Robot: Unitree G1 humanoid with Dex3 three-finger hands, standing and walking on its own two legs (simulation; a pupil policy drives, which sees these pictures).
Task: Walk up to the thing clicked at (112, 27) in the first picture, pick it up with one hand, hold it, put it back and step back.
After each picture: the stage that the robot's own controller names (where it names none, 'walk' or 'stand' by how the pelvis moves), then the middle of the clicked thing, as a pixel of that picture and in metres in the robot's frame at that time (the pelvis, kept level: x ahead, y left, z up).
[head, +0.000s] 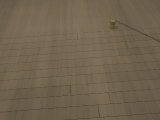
stand; (112, 24) +1.67 -0.37 -0.72
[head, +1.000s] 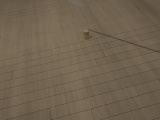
walk; (86, 34) +1.57 +0.06 -0.69
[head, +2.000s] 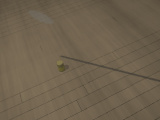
walk; (60, 66) +1.01 +0.33 -0.72
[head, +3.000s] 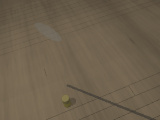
walk; (66, 101) +0.63 +0.25 -0.72
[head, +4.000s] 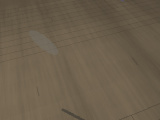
walk; out of the picture +0.40 +0.19 -0.70
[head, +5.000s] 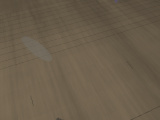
stand; out of the picture +0.33 +0.23 -0.72
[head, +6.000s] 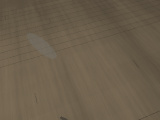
stand; out of the picture +0.32 +0.21 -0.71
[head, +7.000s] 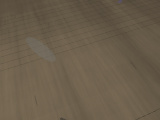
stand; out of the picture +0.34 +0.22 -0.72
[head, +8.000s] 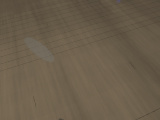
stand; out of the picture +0.33 +0.22 -0.73
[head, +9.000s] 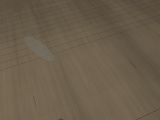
go down; out of the picture +0.32 +0.22 -0.73
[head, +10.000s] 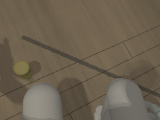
go down; (23, 70) +0.41 +0.24 -0.34
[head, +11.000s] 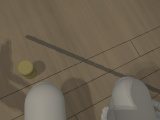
go down; (27, 69) +0.41 +0.24 -0.31
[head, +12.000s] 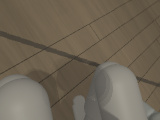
close in; out of the picture +0.39 +0.27 -0.22
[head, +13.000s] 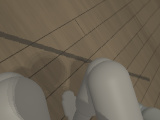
close; out of the picture +0.39 +0.27 -0.22
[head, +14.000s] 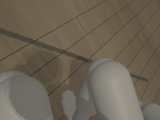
lift; out of the picture +0.37 +0.25 -0.23
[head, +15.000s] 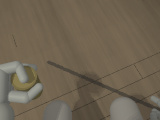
lift; (28, 84) +0.33 +0.19 -0.02
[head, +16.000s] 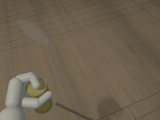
hold; (40, 96) +0.31 +0.17 -0.01
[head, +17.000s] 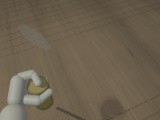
hold; (41, 93) +0.32 +0.17 -0.01
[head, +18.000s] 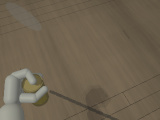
crouch; (36, 90) +0.34 +0.18 -0.06
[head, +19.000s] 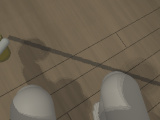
lower; out of the picture +0.47 +0.24 -0.10
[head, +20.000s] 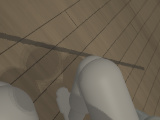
lower; out of the picture +0.43 +0.27 -0.23
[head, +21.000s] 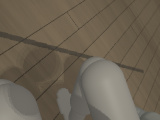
lower; out of the picture +0.42 +0.27 -0.23
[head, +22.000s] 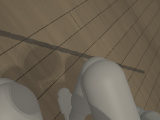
lower; out of the picture +0.42 +0.27 -0.23
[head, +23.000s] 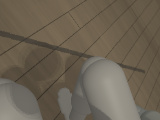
lower; out of the picture +0.42 +0.27 -0.23
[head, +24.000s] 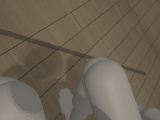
open; out of the picture +0.41 +0.26 -0.23
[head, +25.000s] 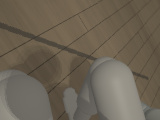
stand; out of the picture +0.41 +0.25 -0.22
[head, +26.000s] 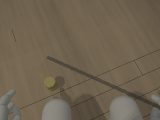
walk; (51, 83) +0.41 +0.20 -0.46
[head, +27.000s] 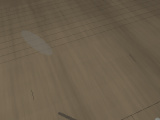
stand; out of the picture +0.36 +0.18 -0.66
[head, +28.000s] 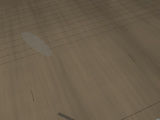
stand; out of the picture +0.36 +0.19 -0.67
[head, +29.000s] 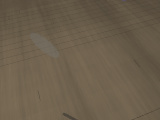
stand; out of the picture +0.37 +0.17 -0.71
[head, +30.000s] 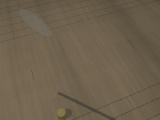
walk; (61, 114) +0.41 +0.13 -0.70
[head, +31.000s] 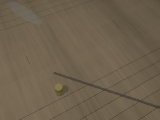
walk; (59, 89) +0.59 +0.18 -0.70
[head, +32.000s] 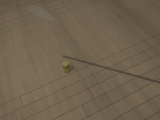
walk; (66, 67) +0.91 +0.26 -0.70
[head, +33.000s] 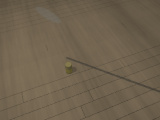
stand; (68, 68) +0.97 +0.18 -0.72
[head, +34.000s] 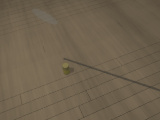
stand; (66, 68) +0.98 +0.20 -0.73
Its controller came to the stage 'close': yes
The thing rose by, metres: 0.71
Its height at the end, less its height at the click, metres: +0.00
